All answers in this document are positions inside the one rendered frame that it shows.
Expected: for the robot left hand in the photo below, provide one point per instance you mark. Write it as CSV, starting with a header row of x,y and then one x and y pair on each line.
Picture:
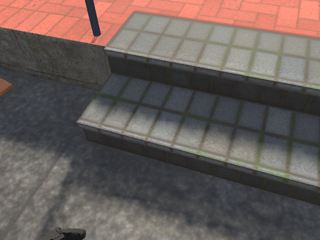
x,y
65,234

